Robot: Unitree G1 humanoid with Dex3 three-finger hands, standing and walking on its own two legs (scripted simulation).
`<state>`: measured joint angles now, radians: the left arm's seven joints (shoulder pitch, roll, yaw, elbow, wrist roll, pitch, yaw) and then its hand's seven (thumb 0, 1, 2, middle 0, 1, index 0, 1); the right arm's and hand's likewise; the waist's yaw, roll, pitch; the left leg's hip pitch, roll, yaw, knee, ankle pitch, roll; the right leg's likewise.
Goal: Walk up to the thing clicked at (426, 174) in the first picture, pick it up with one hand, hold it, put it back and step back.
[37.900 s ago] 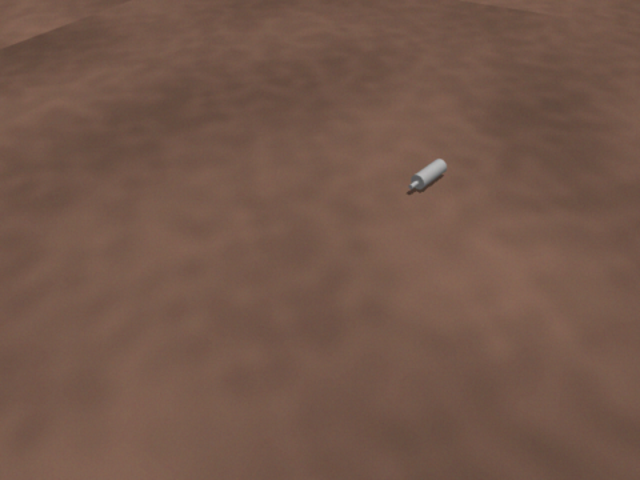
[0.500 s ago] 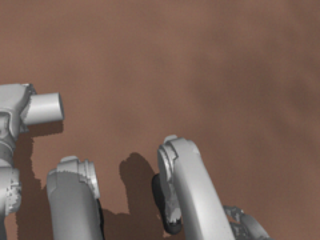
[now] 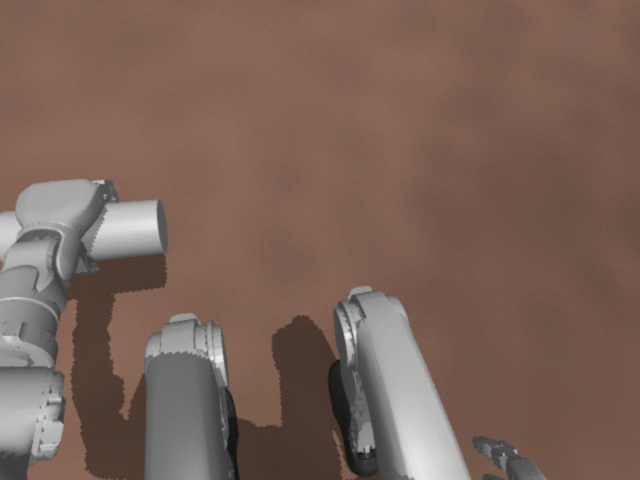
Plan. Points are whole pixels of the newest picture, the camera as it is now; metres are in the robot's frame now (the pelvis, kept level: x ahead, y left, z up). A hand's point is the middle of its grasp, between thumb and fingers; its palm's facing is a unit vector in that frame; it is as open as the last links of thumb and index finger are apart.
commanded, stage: lift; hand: left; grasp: from above
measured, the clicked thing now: (68, 235) +0.45 +0.29 -0.15
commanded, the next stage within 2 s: hold in 1.32 s
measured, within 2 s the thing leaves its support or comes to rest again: neither
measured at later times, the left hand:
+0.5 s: hand out of the picture +0.38 +0.27 +0.05, palm faces -0.43 -0.09 -0.90, open 10.5 cm
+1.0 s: hand out of the picture +0.35 +0.25 +0.21, palm faces -0.45 -0.08 -0.89, open 10.5 cm
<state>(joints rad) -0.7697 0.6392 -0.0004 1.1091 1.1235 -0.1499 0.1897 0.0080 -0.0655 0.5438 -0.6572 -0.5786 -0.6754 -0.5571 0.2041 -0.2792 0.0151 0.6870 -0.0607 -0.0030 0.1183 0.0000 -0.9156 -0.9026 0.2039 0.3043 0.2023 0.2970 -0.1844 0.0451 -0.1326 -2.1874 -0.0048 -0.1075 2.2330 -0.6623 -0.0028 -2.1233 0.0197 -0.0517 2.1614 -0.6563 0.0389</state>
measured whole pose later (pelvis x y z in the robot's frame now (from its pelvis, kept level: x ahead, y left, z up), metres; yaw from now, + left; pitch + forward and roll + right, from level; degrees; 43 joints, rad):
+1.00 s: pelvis +0.04 +0.00 +0.30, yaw +4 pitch +16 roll -2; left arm -0.31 0.43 -0.16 0.79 1.03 -0.06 0.13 0.00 -0.09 0.62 -0.61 -0.67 -0.63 -0.65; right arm 0.25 -0.24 -0.04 0.72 0.04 -0.01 -0.05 0.00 -0.91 -0.90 0.20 0.30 0.20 0.30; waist -0.07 0.04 -0.15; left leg -0.98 0.02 -0.02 1.18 -0.48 0.00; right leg -0.95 0.02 0.01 1.13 -0.46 0.02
